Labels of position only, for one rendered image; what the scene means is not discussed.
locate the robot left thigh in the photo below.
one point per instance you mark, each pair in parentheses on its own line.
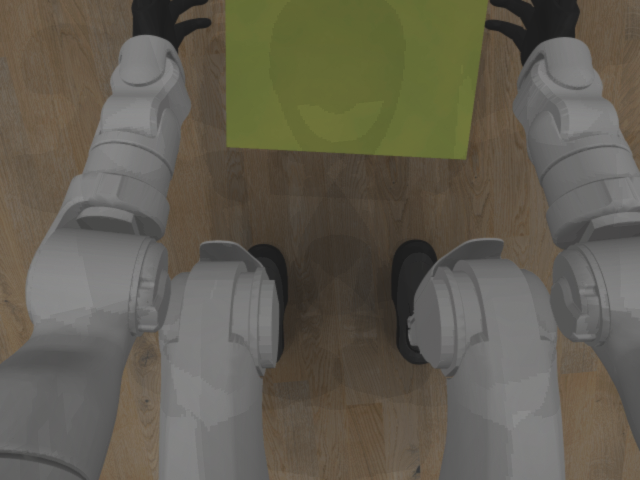
(211,392)

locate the robot left upper arm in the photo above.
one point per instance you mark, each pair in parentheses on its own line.
(93,293)

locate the carton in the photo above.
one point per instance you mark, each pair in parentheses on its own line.
(373,77)

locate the left robot hand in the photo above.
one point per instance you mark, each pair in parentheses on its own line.
(158,18)

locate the robot right forearm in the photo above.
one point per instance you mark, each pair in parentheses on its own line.
(583,163)

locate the right robot foot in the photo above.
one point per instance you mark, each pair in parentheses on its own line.
(412,261)

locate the robot left forearm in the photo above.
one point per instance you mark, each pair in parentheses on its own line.
(131,161)

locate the robot right upper arm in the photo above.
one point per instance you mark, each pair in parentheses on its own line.
(595,299)

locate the right robot hand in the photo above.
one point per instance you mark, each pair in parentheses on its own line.
(548,19)

